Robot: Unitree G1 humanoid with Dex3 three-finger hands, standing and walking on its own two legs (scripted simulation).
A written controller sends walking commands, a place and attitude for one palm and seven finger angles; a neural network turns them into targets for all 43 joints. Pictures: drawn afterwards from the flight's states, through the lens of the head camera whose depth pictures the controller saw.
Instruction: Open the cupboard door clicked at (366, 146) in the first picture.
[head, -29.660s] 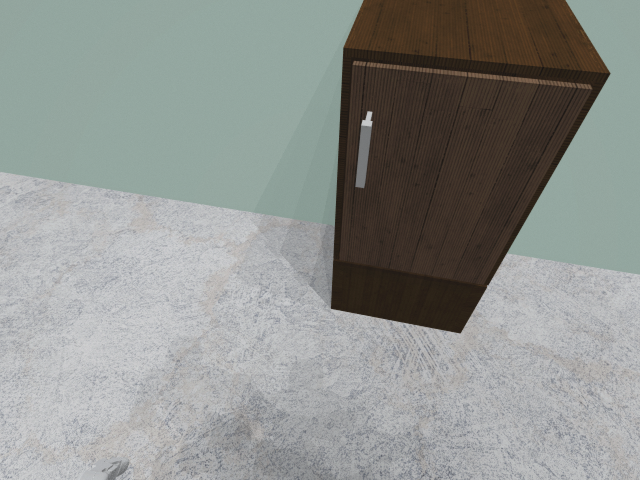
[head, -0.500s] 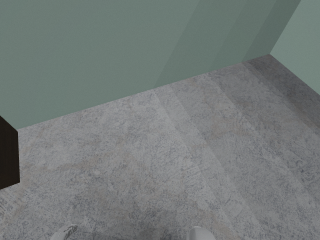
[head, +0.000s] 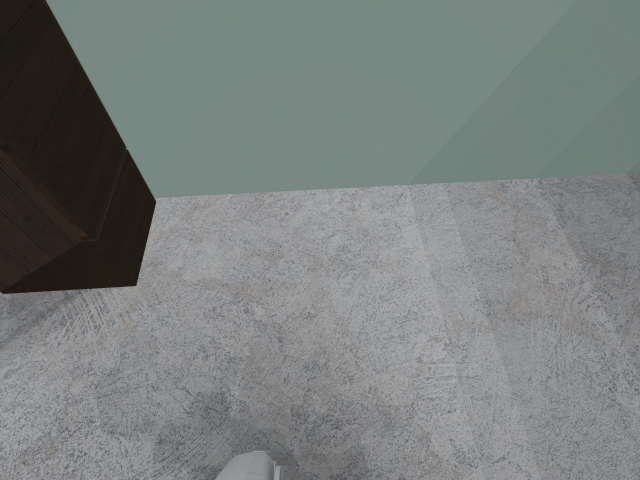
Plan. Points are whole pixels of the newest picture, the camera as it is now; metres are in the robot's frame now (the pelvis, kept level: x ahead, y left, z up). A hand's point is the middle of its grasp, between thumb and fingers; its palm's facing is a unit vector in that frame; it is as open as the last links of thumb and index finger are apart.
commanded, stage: turn to face it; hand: left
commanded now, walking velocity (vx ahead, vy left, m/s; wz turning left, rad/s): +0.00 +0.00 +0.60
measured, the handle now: out of the picture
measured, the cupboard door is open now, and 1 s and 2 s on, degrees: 42 42 42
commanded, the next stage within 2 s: take the last steps up to it in 1.42 s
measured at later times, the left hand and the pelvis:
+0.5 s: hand out of the picture +0.08 +0.24 -0.15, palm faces +0.27 -0.93 -0.26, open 7.4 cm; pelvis +0.01 +0.01 +0.00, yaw +16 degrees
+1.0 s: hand out of the picture -0.09 +0.20 -0.20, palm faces +0.60 -0.77 -0.24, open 7.3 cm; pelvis +0.00 +0.01 -0.02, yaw +36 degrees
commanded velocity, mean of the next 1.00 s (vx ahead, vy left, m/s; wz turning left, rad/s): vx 0.00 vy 0.00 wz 0.56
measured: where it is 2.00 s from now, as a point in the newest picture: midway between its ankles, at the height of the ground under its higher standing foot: outside the picture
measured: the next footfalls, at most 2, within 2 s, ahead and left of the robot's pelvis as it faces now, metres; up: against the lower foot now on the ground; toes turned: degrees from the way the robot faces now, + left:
left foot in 0.10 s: +0.03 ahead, +0.13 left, +0.00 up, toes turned +9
right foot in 0.54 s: +0.08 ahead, -0.11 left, +0.00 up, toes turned +15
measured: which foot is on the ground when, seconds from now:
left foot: up 0.00-0.08, down 0.10-0.54, up 0.56-0.94, down 0.96-1.00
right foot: down 0.00-0.10, up 0.12-0.52, down 0.54-0.96, up 0.98-1.00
